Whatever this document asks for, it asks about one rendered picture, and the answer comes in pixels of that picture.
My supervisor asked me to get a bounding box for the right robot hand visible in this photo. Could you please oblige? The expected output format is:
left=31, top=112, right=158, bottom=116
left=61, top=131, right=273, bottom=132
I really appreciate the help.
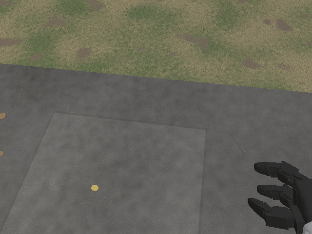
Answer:
left=248, top=161, right=312, bottom=234

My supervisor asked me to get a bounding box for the robot right forearm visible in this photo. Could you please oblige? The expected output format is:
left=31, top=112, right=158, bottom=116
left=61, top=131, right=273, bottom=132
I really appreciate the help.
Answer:
left=302, top=221, right=312, bottom=234

